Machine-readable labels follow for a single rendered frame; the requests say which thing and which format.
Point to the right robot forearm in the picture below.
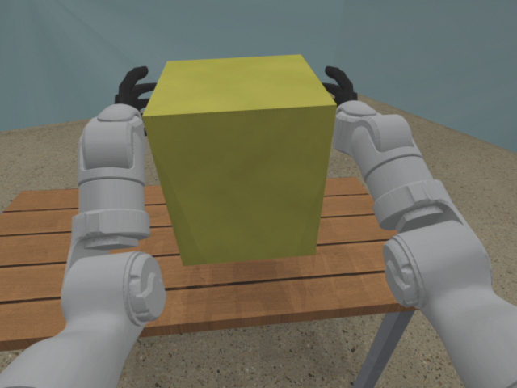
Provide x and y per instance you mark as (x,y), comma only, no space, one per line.
(405,195)

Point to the robot left upper arm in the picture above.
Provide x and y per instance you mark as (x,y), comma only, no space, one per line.
(107,300)

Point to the carton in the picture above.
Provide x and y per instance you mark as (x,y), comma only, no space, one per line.
(241,147)

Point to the table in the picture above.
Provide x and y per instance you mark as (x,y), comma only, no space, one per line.
(345,277)

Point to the left robot forearm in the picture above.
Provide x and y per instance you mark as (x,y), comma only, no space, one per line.
(111,180)

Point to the robot right upper arm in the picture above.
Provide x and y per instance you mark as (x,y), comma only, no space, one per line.
(442,270)

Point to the left robot hand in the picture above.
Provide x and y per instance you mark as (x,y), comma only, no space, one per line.
(129,91)

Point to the right robot hand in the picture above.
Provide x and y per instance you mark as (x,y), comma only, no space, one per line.
(344,92)

